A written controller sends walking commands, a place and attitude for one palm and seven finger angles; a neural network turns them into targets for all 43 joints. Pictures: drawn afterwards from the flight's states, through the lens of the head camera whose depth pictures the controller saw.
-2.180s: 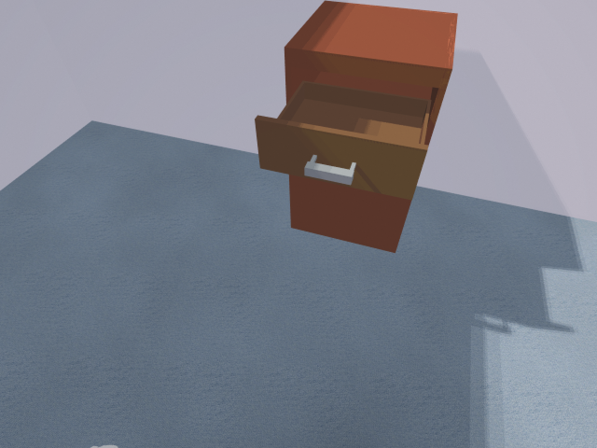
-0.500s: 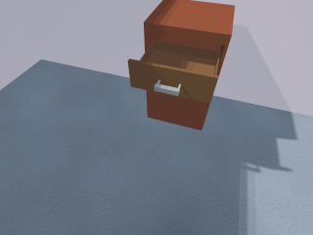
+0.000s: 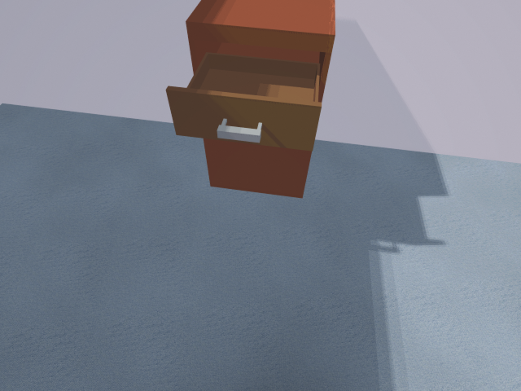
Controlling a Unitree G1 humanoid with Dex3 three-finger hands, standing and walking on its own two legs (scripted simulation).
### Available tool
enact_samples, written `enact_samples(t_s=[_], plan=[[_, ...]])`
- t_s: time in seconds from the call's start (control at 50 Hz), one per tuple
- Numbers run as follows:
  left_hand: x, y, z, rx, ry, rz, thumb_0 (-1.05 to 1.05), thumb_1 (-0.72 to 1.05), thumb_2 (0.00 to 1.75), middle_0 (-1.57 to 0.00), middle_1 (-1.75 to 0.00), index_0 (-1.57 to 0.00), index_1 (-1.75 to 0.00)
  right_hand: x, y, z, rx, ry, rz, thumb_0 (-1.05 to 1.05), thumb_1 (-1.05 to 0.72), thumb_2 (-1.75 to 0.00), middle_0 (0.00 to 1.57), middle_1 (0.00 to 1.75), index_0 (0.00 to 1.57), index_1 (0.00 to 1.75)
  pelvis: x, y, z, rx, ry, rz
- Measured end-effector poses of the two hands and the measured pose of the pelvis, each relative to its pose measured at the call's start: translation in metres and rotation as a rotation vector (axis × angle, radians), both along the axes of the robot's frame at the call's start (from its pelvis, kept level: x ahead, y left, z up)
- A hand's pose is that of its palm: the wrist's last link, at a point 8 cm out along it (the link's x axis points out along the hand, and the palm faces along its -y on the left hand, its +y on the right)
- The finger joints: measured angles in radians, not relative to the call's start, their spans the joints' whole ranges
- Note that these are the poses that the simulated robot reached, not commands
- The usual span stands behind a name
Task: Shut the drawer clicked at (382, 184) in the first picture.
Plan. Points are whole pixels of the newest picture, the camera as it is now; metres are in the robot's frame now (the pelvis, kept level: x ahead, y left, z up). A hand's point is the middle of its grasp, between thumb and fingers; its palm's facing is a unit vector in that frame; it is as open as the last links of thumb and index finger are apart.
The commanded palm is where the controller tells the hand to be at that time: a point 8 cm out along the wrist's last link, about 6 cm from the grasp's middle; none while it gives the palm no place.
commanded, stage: take the last steps up to it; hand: left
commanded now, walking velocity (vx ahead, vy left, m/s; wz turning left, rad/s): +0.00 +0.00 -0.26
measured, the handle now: (240, 128) +0.78 +0.09 -0.10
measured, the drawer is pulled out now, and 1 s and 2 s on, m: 0.30 0.30 0.30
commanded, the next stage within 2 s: come to a stop and stand still in 1.64 s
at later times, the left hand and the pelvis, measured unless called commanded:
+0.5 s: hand out of the picture +0.02 +0.18 -0.18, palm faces -0.04 -0.99 -0.13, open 7.4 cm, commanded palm none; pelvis +0.05 +0.01 +0.00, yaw -7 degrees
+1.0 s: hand (227, 296) +0.32 +0.08 -0.15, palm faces -0.14 -0.97 -0.18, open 7.3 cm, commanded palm none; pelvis +0.18 -0.07 +0.00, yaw -8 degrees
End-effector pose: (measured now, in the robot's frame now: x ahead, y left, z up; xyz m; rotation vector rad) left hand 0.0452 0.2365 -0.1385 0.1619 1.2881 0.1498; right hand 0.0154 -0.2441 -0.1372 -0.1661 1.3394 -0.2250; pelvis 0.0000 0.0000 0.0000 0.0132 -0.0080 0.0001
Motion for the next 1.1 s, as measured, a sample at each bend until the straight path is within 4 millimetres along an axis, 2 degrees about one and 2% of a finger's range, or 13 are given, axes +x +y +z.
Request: enact_samples(t_s=[0.16,0.24,0.38,0.44,0.5,0.58,0.7,0.8,0.9,0.94,0.98,1.02,1.1], plan=[[0.010,-0.005,0.008,0.031,-0.013,-0.055,0.00,0.91,0.89,-0.20,-0.30,-0.20,-0.30,-0.026,0.001,-0.007,0.041,0.014,-0.060,0.01,-0.90,-0.90,0.20,0.29,0.20,0.30,-0.002,-0.011,0.000,-0.004,-0.003,-0.074],[0.003,-0.015,0.006,0.028,-0.018,-0.056,0.00,0.91,0.89,-0.20,-0.30,-0.20,-0.30,-0.029,-0.005,-0.014,0.059,0.032,-0.073,0.01,-0.90,-0.90,0.20,0.29,0.20,0.30,0.001,-0.016,-0.003,-0.025,-0.005,-0.083],[-0.026,-0.022,0.007,-0.023,0.089,-0.042,0.00,0.91,0.89,-0.20,-0.30,-0.20,-0.30,0.004,-0.005,0.008,0.040,-0.046,-0.085,0.01,-0.91,-0.90,0.20,0.29,0.20,0.30,0.021,-0.009,0.010,-0.021,0.000,-0.106],[-0.029,-0.017,0.000,-0.050,0.136,-0.035,0.00,0.91,0.89,-0.20,-0.30,-0.20,-0.30,0.022,0.002,0.014,0.023,-0.083,-0.085,0.01,-0.91,-0.90,0.20,0.29,0.20,0.30,0.034,-0.001,0.009,-0.024,0.000,-0.117],[-0.023,-0.008,-0.014,-0.071,0.176,-0.035,0.00,0.91,0.89,-0.20,-0.30,-0.20,-0.30,0.034,0.011,0.008,-0.005,-0.114,-0.090,0.01,-0.91,-0.90,0.20,0.29,0.20,0.30,0.048,0.009,-0.002,-0.040,0.004,-0.130],[0.013,0.000,-0.013,-0.066,0.169,-0.078,0.01,0.91,0.89,-0.20,-0.30,-0.20,-0.30,0.025,0.029,0.012,0.007,-0.068,-0.129,0.01,-0.91,-0.90,0.20,0.29,0.20,0.30,0.065,0.010,0.003,-0.020,0.002,-0.145],[0.101,-0.008,0.004,-0.056,0.024,-0.119,0.01,0.91,0.89,-0.20,-0.30,-0.20,-0.30,-0.003,0.053,0.017,0.076,0.078,-0.194,0.01,-0.91,-0.90,0.20,0.29,0.20,0.30,0.094,0.001,0.015,-0.006,0.010,-0.157],[0.176,-0.035,0.014,-0.044,-0.061,-0.185,0.00,0.91,0.89,-0.19,-0.30,-0.20,-0.30,-0.016,0.057,0.014,0.135,0.178,-0.261,0.01,-0.90,-0.90,0.20,0.29,0.20,0.30,0.119,-0.016,0.015,0.006,0.012,-0.169],[0.248,-0.077,0.015,-0.029,-0.151,-0.245,0.00,0.91,0.90,-0.19,-0.30,-0.20,-0.30,-0.011,0.036,0.000,0.176,0.252,-0.309,0.01,-0.90,-0.90,0.20,0.29,0.20,0.30,0.153,-0.048,0.002,0.021,0.009,-0.166],[0.267,-0.090,0.011,-0.023,-0.201,-0.236,0.00,0.91,0.89,-0.19,-0.30,-0.20,-0.30,-0.001,0.021,-0.009,0.184,0.280,-0.295,0.01,-0.90,-0.90,0.20,0.29,0.20,0.30,0.164,-0.060,-0.007,0.016,0.006,-0.154],[0.271,-0.100,0.013,-0.029,-0.209,-0.214,0.00,0.91,0.89,-0.20,-0.30,-0.20,-0.30,0.021,0.001,-0.012,0.171,0.274,-0.269,0.01,-0.90,-0.90,0.20,0.29,0.20,0.30,0.175,-0.066,-0.006,-0.003,-0.003,-0.143],[0.267,-0.106,0.014,-0.035,-0.183,-0.186,0.00,0.91,0.89,-0.20,-0.30,-0.20,-0.30,0.054,-0.020,-0.011,0.139,0.227,-0.242,0.01,-0.91,-0.90,0.20,0.29,0.20,0.30,0.186,-0.070,-0.001,-0.017,-0.006,-0.135],[0.264,-0.096,0.019,0.003,-0.160,-0.107,-0.03,0.96,0.89,-0.20,-0.30,-0.20,-0.30,0.133,-0.057,-0.002,0.070,0.084,-0.181,0.01,-0.91,-0.90,0.20,0.29,0.20,0.30,0.210,-0.077,0.008,-0.034,0.000,-0.115]])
